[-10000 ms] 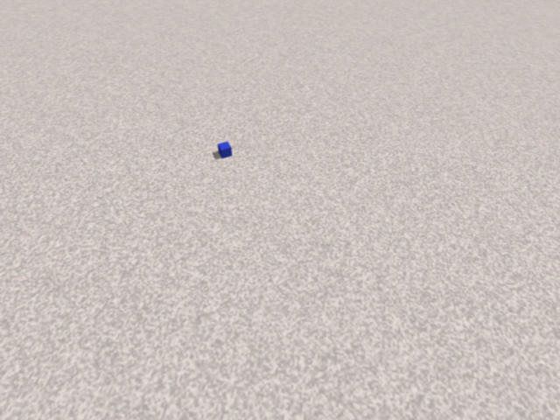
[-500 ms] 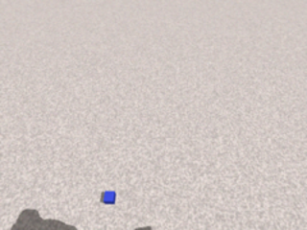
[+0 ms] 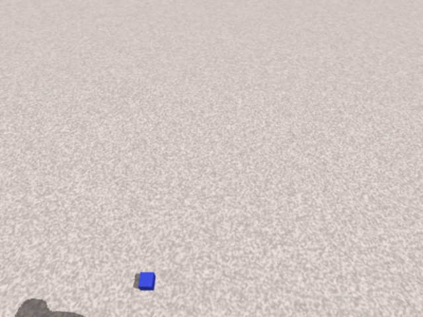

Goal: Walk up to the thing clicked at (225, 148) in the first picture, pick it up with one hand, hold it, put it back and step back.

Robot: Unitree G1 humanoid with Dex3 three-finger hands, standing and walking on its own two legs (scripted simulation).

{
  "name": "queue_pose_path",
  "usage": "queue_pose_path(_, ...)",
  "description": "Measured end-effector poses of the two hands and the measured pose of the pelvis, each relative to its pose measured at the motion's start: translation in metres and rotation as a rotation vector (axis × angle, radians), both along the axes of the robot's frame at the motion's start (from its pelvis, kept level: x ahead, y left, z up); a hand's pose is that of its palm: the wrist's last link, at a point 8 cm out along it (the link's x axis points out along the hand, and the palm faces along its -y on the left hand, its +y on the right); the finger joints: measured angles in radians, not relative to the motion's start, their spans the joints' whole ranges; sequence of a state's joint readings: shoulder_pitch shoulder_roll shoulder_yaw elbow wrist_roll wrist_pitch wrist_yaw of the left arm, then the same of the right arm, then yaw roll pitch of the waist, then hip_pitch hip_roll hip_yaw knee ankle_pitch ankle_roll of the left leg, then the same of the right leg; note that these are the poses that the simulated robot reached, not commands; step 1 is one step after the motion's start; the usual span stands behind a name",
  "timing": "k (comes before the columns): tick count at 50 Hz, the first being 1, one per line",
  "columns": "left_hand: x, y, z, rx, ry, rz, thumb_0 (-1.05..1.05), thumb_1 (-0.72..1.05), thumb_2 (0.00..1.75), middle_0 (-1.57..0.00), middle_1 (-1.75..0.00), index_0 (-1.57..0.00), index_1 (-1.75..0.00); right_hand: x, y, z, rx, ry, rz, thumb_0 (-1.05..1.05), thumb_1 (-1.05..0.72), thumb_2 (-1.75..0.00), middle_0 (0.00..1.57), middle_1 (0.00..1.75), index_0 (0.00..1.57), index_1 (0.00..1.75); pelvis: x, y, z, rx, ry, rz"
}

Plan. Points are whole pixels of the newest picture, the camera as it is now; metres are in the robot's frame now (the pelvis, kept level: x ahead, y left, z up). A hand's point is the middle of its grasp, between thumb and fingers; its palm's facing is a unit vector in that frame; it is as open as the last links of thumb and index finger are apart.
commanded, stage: stand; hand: left
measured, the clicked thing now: (147, 281) +0.39 +0.27 -0.75
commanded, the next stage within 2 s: none
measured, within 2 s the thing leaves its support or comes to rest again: neither
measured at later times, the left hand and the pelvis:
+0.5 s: hand out of the picture +0.10 +0.25 -0.15, palm faces -0.03 -0.94 -0.35, open 7.4 cm; pelvis +0.02 -0.01 +0.00, yaw +1 degrees
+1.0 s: hand out of the picture +0.08 +0.25 -0.15, palm faces -0.03 -0.94 -0.35, open 7.4 cm; pelvis +0.01 -0.01 +0.00, yaw +1 degrees
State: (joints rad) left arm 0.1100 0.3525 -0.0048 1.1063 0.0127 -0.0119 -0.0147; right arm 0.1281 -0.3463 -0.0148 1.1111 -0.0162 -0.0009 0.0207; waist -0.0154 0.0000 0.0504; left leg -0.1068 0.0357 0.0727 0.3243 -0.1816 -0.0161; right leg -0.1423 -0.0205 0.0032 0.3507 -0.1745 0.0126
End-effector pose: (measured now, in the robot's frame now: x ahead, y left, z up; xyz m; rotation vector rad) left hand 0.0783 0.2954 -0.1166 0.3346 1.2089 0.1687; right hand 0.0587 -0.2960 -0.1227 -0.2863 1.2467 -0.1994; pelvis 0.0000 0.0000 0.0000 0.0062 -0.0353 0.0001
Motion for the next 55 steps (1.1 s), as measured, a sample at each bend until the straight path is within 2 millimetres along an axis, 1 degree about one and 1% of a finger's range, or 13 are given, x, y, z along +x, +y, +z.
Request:
queue_pose_path(6,0.001,-0.002,-0.001,-0.002,0.011,0.004,0.01,0.9,0.9,-0.2,-0.3,-0.21,-0.3,0.004,-0.001,0.0,-0.001,0.006,-0.002,0.0,-0.91,-0.89,0.21,0.3,0.21,0.3,0.007,-0.001,0.001,-0.002,0.001,0.002)
queue_pose_path(12,0.005,-0.002,0.0,0.002,0.009,0.009,0.01,0.9,0.9,-0.2,-0.3,-0.21,-0.3,0.012,-0.003,0.001,-0.008,-0.005,0.0,0.0,-0.91,-0.89,0.21,0.3,0.21,0.3,0.012,-0.003,0.001,-0.002,-0.001,0.005)
queue_pose_path(21,0.013,-0.003,0.002,0.007,-0.01,0.012,0.01,0.9,0.9,-0.2,-0.3,-0.2,-0.3,0.026,-0.006,0.003,-0.014,-0.026,0.013,0.0,-0.91,-0.89,0.21,0.3,0.21,0.3,0.016,-0.005,0.001,-0.004,-0.002,0.01)
queue_pose_path(27,0.014,-0.004,0.003,0.008,-0.016,0.014,0.01,0.9,0.9,-0.2,-0.3,-0.2,-0.3,0.03,-0.007,0.004,-0.014,-0.033,0.017,0.0,-0.91,-0.89,0.21,0.3,0.21,0.3,0.016,-0.006,0.001,-0.005,-0.004,0.012)
queue_pose_path(34,0.011,-0.004,0.002,0.009,-0.015,0.016,0.01,0.9,0.9,-0.2,-0.3,-0.2,-0.3,0.028,-0.007,0.004,-0.013,-0.03,0.018,0.0,-0.91,-0.89,0.21,0.3,0.21,0.3,0.015,-0.007,0.001,-0.006,-0.005,0.013)
queue_pose_path(47,0.001,-0.004,0.001,0.007,0.006,0.025,0.01,0.9,0.9,-0.2,-0.3,-0.2,-0.3,0.017,-0.007,0.002,-0.011,0.0,0.019,0.0,-0.91,-0.89,0.21,0.3,0.21,0.3,0.012,-0.007,0.002,-0.005,-0.003,0.016)
queue_pose_path(55,-0.003,-0.003,0.001,0.009,0.014,0.027,0.01,0.9,0.9,-0.2,-0.3,-0.21,-0.3,0.015,-0.006,0.001,-0.009,0.004,0.019,0.0,-0.91,-0.89,0.21,0.3,0.21,0.3,0.011,-0.007,0.002,-0.005,-0.004,0.016)
